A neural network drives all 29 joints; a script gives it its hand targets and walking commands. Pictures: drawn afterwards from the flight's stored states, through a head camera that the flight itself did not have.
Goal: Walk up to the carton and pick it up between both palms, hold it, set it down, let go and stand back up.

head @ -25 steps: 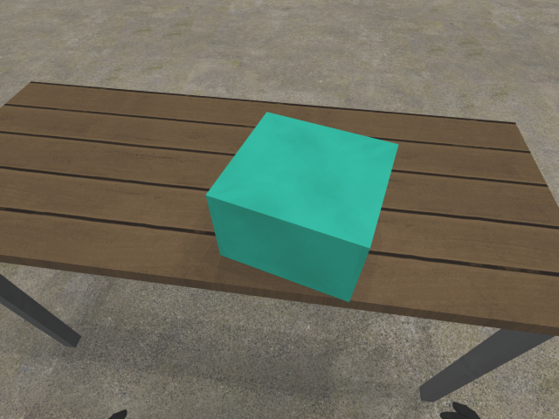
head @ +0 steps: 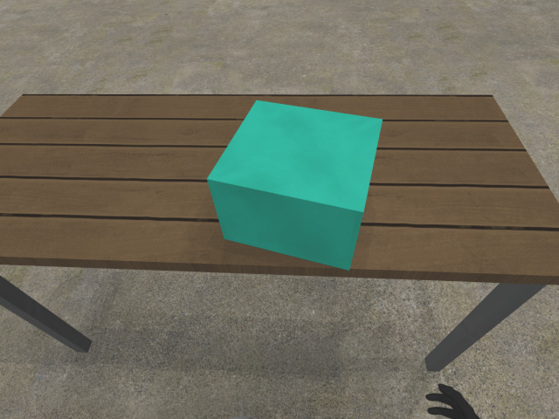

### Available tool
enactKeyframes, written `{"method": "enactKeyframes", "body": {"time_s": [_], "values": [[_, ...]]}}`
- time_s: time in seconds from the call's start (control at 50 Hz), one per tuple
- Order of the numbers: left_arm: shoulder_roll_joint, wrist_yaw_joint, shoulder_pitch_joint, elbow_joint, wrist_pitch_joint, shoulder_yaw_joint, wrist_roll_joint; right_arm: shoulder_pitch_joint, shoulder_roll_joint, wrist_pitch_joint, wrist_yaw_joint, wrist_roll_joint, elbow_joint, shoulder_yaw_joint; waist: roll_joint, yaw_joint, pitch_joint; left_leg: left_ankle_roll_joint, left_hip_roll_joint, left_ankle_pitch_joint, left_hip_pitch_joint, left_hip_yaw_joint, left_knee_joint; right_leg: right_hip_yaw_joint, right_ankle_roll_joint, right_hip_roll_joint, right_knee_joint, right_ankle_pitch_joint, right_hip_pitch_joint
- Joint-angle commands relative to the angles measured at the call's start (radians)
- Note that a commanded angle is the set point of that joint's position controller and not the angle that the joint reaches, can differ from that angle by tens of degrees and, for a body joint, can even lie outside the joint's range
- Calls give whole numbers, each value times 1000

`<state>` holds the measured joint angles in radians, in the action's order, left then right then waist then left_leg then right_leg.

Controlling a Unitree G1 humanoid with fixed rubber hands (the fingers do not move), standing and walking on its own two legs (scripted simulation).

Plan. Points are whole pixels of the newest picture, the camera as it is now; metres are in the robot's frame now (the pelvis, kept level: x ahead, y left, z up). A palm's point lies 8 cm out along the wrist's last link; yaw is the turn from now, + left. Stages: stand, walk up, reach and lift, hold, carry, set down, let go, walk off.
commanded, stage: walk up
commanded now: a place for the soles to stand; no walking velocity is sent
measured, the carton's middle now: (300, 181) +0.49 -0.03 +0.03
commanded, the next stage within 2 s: none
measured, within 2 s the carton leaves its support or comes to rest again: neither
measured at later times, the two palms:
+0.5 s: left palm out of the picture +0.12 +0.26 -0.09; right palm out of the picture +0.07 -0.27 -0.11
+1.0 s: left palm (118, 409) +0.16 +0.26 -0.09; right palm out of the picture +0.05 -0.28 -0.11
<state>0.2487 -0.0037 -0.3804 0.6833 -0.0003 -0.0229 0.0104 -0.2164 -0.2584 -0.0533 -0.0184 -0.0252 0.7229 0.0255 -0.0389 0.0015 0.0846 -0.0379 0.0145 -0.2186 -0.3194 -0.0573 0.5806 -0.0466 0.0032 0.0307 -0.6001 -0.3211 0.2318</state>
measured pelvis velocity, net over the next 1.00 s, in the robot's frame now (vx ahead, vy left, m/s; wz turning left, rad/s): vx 0.01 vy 0.01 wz -0.19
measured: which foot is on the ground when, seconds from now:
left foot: down 0.00-1.00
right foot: down 0.00-1.00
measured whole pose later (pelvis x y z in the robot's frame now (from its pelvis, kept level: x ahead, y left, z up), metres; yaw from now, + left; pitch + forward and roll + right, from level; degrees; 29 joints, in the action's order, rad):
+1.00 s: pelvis +0.01 +0.01 -0.01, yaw -11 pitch -2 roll +1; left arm 0.30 -0.01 -0.35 0.56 -0.01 -0.03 0.01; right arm -0.22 -0.32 -0.06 -0.02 -0.02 0.71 0.01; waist -0.01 -0.03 0.08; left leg -0.06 -0.05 -0.30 -0.31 -0.23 0.65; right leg -0.22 -0.02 0.09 -0.70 -0.35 0.31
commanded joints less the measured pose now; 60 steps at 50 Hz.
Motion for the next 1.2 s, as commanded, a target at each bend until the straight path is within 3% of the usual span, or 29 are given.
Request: {"method": "enactKeyframes", "body": {"time_s": [0.0, 0.04, 0.12, 0.32, 0.64, 0.92, 1.08, 1.12, 1.18], "values": [[158, 3, 19, -104, 27, -48, -7, 7, -156, 53, 7, 1, -77, 46, 99, -24, -33, -19, -130, -144, 182, 201, -149, -177, 39, -109, 210, -152, 246], [131, 5, -27, -95, 24, -44, -3, 21, -160, 55, 11, 20, -62, 41, 60, 3, -28, -33, -161, -235, 68, 228, -222, -129, 29, -66, 148, -88, 132], [139, -1, -66, -99, 32, -49, 2, 32, -156, 48, 17, 17, -55, 33, 13, 14, -33, -30, -162, -208, 48, 188, -232, -142, 34, -64, 120, -15, 102], [163, -12, -48, -139, 33, -53, 3, 23, -174, 34, 15, 10, -59, 28, 27, -13, -60, -46, -178, -146, 115, 118, -162, -205, 38, -61, 96, 37, 176], [193, -16, -19, -194, 22, -59, 1, 29, -205, 22, 12, 7, -83, 21, 56, -20, -91, -63, -198, -29, 160, 68, -83, -265, 47, -52, 38, 95, 214], [212, -16, 6, -210, 17, -69, 0, 19, -222, 16, 9, 7, -99, 27, 57, -25, -81, -67, -205, -80, 160, 56, -74, -282, 57, -45, 23, 65, 238], [207, -16, -4, -208, 15, -70, -1, 14, -234, 15, 11, 8, -99, 31, 34, -21, -73, -82, -236, -126, 136, 58, -106, -237, 52, -24, -17, 51, 219], [212, -16, -5, -208, 16, -72, -1, 16, -234, 13, 11, 8, -102, 31, 40, -20, -70, -76, -228, -133, 132, 50, -94, -251, 56, -31, -4, 47, 222], [229, -15, 5, -207, 17, -75, 1, 11, -229, 11, 10, 7, -107, 30, 76, -27, -63, -51, -186, -135, 155, 41, -44, -327, 74, -59, 63, 29, 263]]}}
